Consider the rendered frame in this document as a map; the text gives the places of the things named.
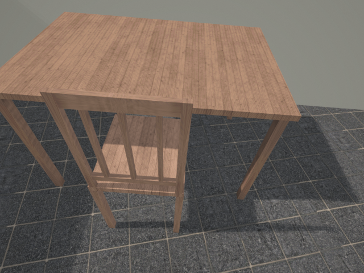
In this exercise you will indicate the chair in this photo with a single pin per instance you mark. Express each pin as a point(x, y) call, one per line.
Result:
point(140, 155)

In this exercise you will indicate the table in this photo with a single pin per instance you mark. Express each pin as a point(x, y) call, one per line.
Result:
point(227, 70)

